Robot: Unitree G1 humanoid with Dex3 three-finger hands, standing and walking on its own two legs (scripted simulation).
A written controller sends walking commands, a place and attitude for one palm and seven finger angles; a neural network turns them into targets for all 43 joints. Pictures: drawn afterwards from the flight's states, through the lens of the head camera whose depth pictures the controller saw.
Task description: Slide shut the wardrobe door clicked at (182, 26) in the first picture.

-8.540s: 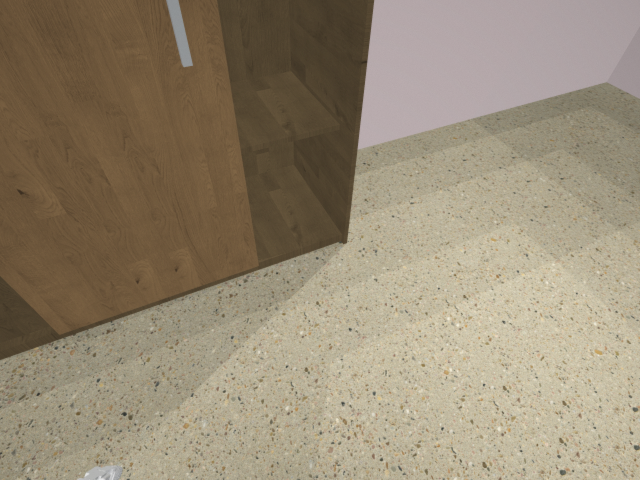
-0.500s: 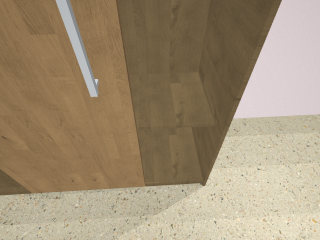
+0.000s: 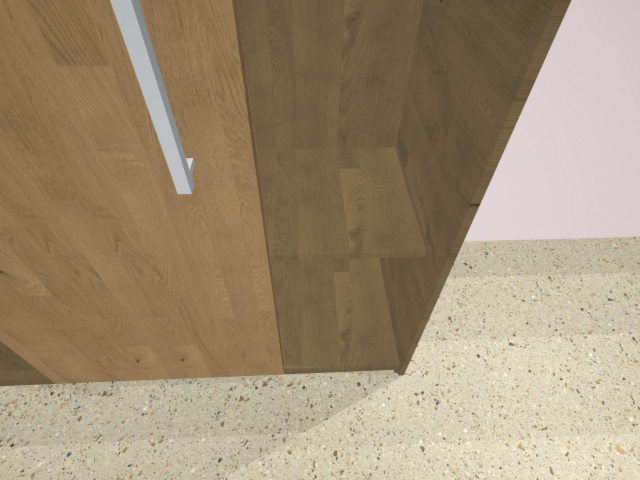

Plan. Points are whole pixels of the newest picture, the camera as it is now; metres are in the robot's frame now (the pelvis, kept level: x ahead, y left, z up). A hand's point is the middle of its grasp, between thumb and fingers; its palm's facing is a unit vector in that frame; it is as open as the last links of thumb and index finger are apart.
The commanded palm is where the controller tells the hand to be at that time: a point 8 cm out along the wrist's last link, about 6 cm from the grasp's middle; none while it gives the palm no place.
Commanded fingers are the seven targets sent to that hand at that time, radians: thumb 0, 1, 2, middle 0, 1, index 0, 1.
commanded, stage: look again from close up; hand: left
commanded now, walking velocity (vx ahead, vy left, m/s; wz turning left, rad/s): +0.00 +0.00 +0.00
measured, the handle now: (159, 85) +0.49 +0.23 +0.24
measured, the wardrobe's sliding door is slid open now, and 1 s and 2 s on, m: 0.37 0.37 0.37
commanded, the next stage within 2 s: shuffle to correct the standing spot in 0.02 s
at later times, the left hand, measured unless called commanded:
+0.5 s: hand out of the picture -0.01 +0.20 -0.19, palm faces +0.08 -0.98 -0.20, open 7.4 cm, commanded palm none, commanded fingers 0.00 0.90 0.90 -0.20 -0.30 -0.20 -0.30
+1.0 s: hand out of the picture +0.01 +0.19 -0.18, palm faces +0.03 -0.97 -0.22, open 7.3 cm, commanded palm none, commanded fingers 0.00 0.90 0.90 -0.20 -0.30 -0.20 -0.30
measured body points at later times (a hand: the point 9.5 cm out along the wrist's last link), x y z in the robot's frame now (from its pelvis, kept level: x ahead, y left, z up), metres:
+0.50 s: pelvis +0.02 +0.02 -0.01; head +0.03 +0.03 +0.44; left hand -0.01 +0.25 -0.17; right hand +0.03 -0.20 -0.16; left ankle -0.02 +0.14 -0.74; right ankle -0.03 -0.11 -0.74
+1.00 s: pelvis -0.01 +0.01 -0.01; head +0.00 +0.00 +0.44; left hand +0.01 +0.25 -0.16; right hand +0.02 -0.21 -0.17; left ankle -0.02 +0.14 -0.74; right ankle -0.03 -0.11 -0.74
